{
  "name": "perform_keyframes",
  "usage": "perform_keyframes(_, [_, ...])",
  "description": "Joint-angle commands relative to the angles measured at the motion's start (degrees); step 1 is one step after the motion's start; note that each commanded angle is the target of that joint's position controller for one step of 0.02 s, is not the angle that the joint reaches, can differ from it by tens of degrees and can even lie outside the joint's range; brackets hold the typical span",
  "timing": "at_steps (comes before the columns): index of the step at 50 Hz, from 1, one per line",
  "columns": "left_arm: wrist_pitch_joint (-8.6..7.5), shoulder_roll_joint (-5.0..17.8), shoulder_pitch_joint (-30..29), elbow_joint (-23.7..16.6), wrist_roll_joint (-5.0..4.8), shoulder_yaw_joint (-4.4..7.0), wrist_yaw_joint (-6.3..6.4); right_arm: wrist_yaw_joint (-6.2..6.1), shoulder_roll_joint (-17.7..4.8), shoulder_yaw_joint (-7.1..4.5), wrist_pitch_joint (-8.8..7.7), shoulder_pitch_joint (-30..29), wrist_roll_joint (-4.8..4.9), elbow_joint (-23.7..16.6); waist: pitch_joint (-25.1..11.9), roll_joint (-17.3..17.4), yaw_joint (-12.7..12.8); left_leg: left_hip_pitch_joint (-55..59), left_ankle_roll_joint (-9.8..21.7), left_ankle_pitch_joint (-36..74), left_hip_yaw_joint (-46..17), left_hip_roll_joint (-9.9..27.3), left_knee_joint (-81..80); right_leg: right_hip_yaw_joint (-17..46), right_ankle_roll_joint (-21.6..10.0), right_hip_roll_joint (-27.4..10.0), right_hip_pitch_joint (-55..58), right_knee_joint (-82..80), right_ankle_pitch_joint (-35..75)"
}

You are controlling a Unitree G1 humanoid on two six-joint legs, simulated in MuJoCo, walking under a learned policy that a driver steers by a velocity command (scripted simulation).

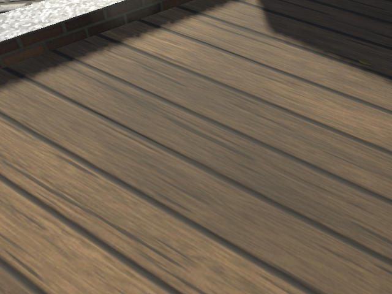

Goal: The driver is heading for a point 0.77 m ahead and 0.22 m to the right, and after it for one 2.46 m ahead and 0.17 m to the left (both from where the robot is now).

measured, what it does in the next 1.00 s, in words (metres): walks ahead, turning right: left foot, then right foot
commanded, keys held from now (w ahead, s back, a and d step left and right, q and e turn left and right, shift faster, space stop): w+e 0.26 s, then e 0.74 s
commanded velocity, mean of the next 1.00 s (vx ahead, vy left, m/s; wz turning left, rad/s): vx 0.24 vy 0.00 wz -0.55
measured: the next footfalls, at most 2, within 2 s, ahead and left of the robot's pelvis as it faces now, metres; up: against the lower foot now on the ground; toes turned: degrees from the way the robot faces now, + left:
left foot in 0.34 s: +0.38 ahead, +0.12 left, +0.00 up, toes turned -15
right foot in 0.80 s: +0.31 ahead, -0.14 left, +0.00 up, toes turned -35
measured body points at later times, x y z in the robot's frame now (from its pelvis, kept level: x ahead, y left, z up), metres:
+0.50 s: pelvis +0.25 +0.04 +0.01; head +0.28 +0.05 +0.46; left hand +0.41 +0.29 -0.12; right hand +0.36 -0.25 -0.07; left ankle +0.34 +0.13 -0.72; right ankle +0.18 -0.08 -0.63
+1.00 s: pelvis +0.30 -0.03 +0.02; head +0.33 -0.08 +0.46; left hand +0.59 +0.11 -0.06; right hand +0.29 -0.35 -0.09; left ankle +0.38 +0.11 -0.64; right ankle +0.28 -0.11 -0.72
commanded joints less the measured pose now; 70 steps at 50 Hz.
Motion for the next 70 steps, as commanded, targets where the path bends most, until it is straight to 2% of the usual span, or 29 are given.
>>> perform_keyframes(1, [1.37, 9.5, 15.5, 1.0, 0.78, 3.07, 2.29, -2.36, -6.6, -1.59, -3.11, -8.9, 1.61, -12.2, -15.3, 1.2, 9.0, -42.0, 1.0, 18.3, -1.5, 3.1, 2.3, 37.9, -15.7, -22.5, 42.1, -15.5, -9.9])
perform_keyframes(2, [0.41, 9.5, 11.3, 0.0, 1.98, 2.78, 2.91, -3.42, -5.6, -1.81, -2.64, -10.4, 0.76, -13.2, -11.3, -0.7, 5.9, -39.4, 0.8, 22.2, -3.6, 3.6, -0.1, 42.0, -16.7, -24.2, 31.6, -15.6, -5.8])
perform_keyframes(3, [-0.02, 8.9, 7.7, -1.2, 2.21, 2.33, 3.13, -3.91, -4.7, -2.00, -1.37, -10.5, -1.37, -13.4, -5.9, 3.3, 2.7, -33.7, -1.0, 24.1, -4.6, 4.7, -7.3, 37.3, -15.9, -21.5, 18.7, -16.3, 4.6])
perform_keyframes(4, [0.18, 8.0, 6.6, -1.5, 2.12, 2.22, 3.34, -4.01, -4.2, -2.51, -0.47, -8.7, -2.53, -13.3, -4.3, 2.2, 0.7, -28.3, -1.9, 24.2, -5.3, 5.7, -15.1, 31.0, -14.8, -18.2, 11.8, -15.8, 7.0])
perform_keyframes(9, [-0.20, 9.6, 11.2, -1.4, 0.70, 3.40, 6.04, -3.26, -2.5, -2.29, -0.49, -21.4, -3.02, -17.4, -3.1, -4.1, 3.4, -9.1, -3.4, 42.5, -0.9, 0.8, -49.2, 14.5, -10.4, -6.8, -2.3, -15.9, 13.6])
perform_keyframes(13, [0.66, 9.1, 15.9, -1.0, -0.49, 4.06, 6.53, -2.21, -5.0, -2.81, -0.57, -29.6, -0.86, -20.9, -1.7, -4.7, 6.0, -7.3, -3.2, 43.4, -2.3, -1.7, -59.6, 20.1, -9.0, -8.6, 4.6, -14.3, 2.7])
perform_keyframes(17, [1.49, 6.5, 15.0, -3.1, 0.34, 3.94, 6.61, -1.76, -9.5, -5.12, -2.12, -23.5, -2.61, -21.2, -5.9, -4.6, 1.7, 6.9, 2.3, 43.8, -2.2, -0.4, -68.5, 20.6, -2.6, -2.8, 8.0, 2.8, 7.5])
perform_keyframes(18, [0.99, 2.6, 16.1, -5.1, 1.41, 2.85, 6.41, -2.12, -13.6, -6.16, -1.96, -14.1, -3.78, -20.5, -14.7, 3.7, -0.6, 25.8, 7.4, 60.7, -11.4, 11.9, -63.8, 14.6, 1.0, 2.1, -3.8, 20.8, -6.4])
perform_keyframes(19, [0.20, 2.3, 23.3, -6.7, 0.53, 1.92, 5.91, -1.44, -16.1, -6.94, -1.01, -9.9, -3.04, -19.7, -25.3, 21.9, 1.3, 39.8, 17.2, 61.8, -32.2, 25.6, -66.5, 11.4, 3.3, 6.4, -16.5, 36.0, -31.2])
perform_keyframes(20, [0.45, 8.4, 22.5, -5.7, 0.28, 3.36, 5.81, -1.32, -12.2, -6.29, -0.54, -11.9, -2.24, -20.9, -23.0, 14.8, 0.9, 37.3, 17.1, 52.4, -34.9, 24.7, -68.3, 12.4, 4.6, 1.9, -22.3, 43.3, -27.9])
perform_keyframes(22, [2.85, 10.1, 13.6, -7.5, 0.85, 4.59, 6.17, -1.60, -7.9, -4.83, 0.84, -18.7, -2.48, -22.0, -12.3, 5.7, 2.1, 22.4, 13.6, 54.5, -19.3, 18.5, -70.2, 7.9, 6.5, -1.8, -22.1, 44.4, -19.3])
perform_keyframes(26, [5.85, 5.8, 14.7, -8.2, 0.78, 4.57, 5.71, -0.80, -8.8, -5.52, 1.54, -27.0, -3.57, -22.0, -5.9, 8.5, 7.7, 2.1, 12.9, 54.0, -4.5, 12.6, -77.1, 3.5, 7.4, -3.5, -10.0, 36.0, -10.5])
perform_keyframes(34, [6.48, 6.4, 3.8, -12.2, 1.20, 4.44, 3.77, -2.01, -13.1, -7.06, 2.85, -25.5, -1.32, -19.8, -8.6, 8.0, 4.6, 7.1, 12.2, 44.9, 2.7, 16.2, -77.2, 0.8, 5.4, -4.4, -2.3, 14.1, -2.5])
perform_keyframes(39, [6.68, 7.2, 4.6, -13.1, 1.26, 5.57, 3.07, -2.07, -13.5, -7.51, 4.11, -23.3, 0.11, -18.4, -7.7, 7.9, 5.3, 9.6, 7.0, 39.7, 5.9, 15.1, -68.1, -3.3, 1.2, -0.6, 7.8, -4.2, 1.0])
perform_keyframes(40, [6.46, 10.1, 7.4, -12.7, 1.41, 6.74, 3.72, -1.88, -11.7, -7.11, 4.30, -20.2, -0.79, -17.3, -8.8, 2.8, 5.6, 4.9, 3.3, 36.3, 9.1, 12.2, -60.5, 1.1, -1.1, -2.4, 16.3, -8.0, 10.8])
perform_keyframes(41, [6.18, 17.8, 10.2, -13.5, 1.98, 8.50, 4.82, -1.44, -8.3, -5.89, 4.16, -20.8, -3.50, -19.8, -10.0, -14.1, 4.8, -12.1, -2.2, 15.2, 14.4, 4.8, -40.4, 21.2, -7.4, -17.1, 28.4, -7.5, 34.2])
perform_keyframes(42, [5.43, 18.3, 10.6, -14.4, 2.97, 8.05, 4.59, -1.46, -8.3, -5.56, 3.89, -23.7, -3.44, -22.0, -12.9, -17.6, 6.9, -23.1, -4.1, 0.6, 5.0, -1.0, -27.1, 31.4, -17.7, -23.9, 29.7, -9.5, 36.2])
perform_keyframes(44, [3.90, 13.9, 8.8, -14.1, 2.28, 6.59, 4.42, -1.65, -11.1, -6.37, 4.07, -26.9, -1.74, -22.1, -11.6, -7.9, 7.1, -24.8, -2.5, 8.0, -1.0, 0.7, -22.2, 23.1, -13.7, -18.3, 27.3, -9.4, 31.8])
perform_keyframes(45, [3.91, 12.6, 6.5, -14.4, 1.43, 6.16, 4.65, -2.34, -10.8, -6.40, 4.23, -26.7, -2.40, -21.4, -10.9, -4.6, 6.1, -24.5, -2.3, 11.7, -1.7, 1.3, -24.6, 20.9, -11.1, -16.1, 25.4, -9.5, 29.4])
perform_keyframes(48, [4.67, 12.0, 3.1, -15.3, 1.39, 5.72, 5.48, -2.69, -10.4, -6.48, 4.71, -25.5, -2.53, -21.7, -10.7, -6.1, 3.7, -19.2, -2.5, 17.4, -1.5, -0.2, -27.9, 19.1, -10.0, -13.3, 20.2, -10.6, 29.3])
perform_keyframes(53, [5.03, 12.5, 3.5, -15.2, 1.36, 5.93, 6.53, -2.34, -8.1, -5.44, 5.02, -26.6, -2.15, -21.7, -10.8, -6.6, 4.7, -15.2, -3.3, 21.4, -2.1, -1.5, -41.1, 19.8, -9.2, -12.1, 19.2, -10.5, 20.4])
perform_keyframes(59, [5.44, 11.5, 3.7, -14.5, 2.22, 4.83, 5.67, -1.34, -8.2, -5.15, 4.75, -27.1, -1.66, -22.3, -9.0, -8.3, 6.1, -5.6, -2.1, 19.3, -0.6, -1.9, -50.7, 22.6, -9.3, -12.0, 14.4, -8.9, 16.5])
perform_keyframes(62, [5.51, 9.7, 2.1, -14.4, 1.62, 3.72, 5.53, -0.46, -6.9, -4.88, 3.98, -24.4, -1.77, -21.9, -7.9, -7.9, 3.4, 3.4, 0.0, 27.6, 0.9, -2.6, -66.8, 22.7, -6.6, -9.6, 12.6, -6.4, 14.6])
perform_keyframes(63, [5.35, 8.5, 3.7, -14.0, 1.72, 3.38, 5.63, -0.29, -7.8, -5.00, 3.75, -23.6, -2.52, -22.0, -8.0, -6.5, 3.5, 8.3, 1.1, 34.2, -0.6, -0.7, -70.8, 22.0, -3.9, -7.7, 10.7, -5.5, 9.7])
perform_keyframes(64, [4.98, 6.7, 5.6, -14.2, 2.73, 2.86, 5.72, -0.55, -11.4, -5.60, 3.71, -22.5, -3.74, -22.8, -9.1, 0.6, 4.9, 12.9, 3.9, 45.1, -8.1, 7.6, -71.7, 18.2, -0.2, -3.6, 7.0, 0.7, 0.4])
perform_keyframes(65, [4.36, 6.2, 8.5, -14.3, 2.49, 2.98, 5.46, -0.57, -13.0, -5.83, 3.86, -25.3, -4.27, -22.3, -7.4, 12.5, 9.2, 10.1, 10.7, 50.4, -14.6, 13.4, -72.0, 10.9, 2.6, 2.1, 4.0, 2.7, -12.1])
perform_keyframes(66, [4.04, 8.6, 6.7, -13.9, 3.16, 3.47, 5.46, -0.58, -8.8, -4.83, 3.64, -27.1, -3.97, -23.1, -7.3, 12.6, 7.7, 6.7, 13.8, 46.0, -17.1, 15.0, -74.3, 9.7, 4.7, 0.0, 6.8, 3.0, -13.8])
perform_keyframes(67, [4.08, 9.4, 5.0, -13.8, 2.87, 3.93, 5.42, -0.57, -7.8, -4.51, 3.42, -28.2, -3.50, -23.3, -6.6, 11.1, 7.3, 6.6, 12.2, 42.3, -15.0, 12.3, -73.8, 9.1, 5.1, -0.6, 8.5, 1.7, -10.3])
perform_keyframes(70, [5.15, 6.8, 2.9, -13.8, 3.26, 3.45, 5.00, -0.74, -8.9, -4.63, 3.03, -26.1, -2.56, -22.8, -5.6, 8.9, 6.1, 4.8, 7.1, 33.2, -10.1, 7.2, -72.8, 9.1, 5.0, -1.6, 13.2, -2.9, -1.2])
Over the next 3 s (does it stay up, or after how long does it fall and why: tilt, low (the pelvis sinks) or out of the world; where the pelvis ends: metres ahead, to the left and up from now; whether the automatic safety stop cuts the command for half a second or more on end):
stays up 0.89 -0.36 0.02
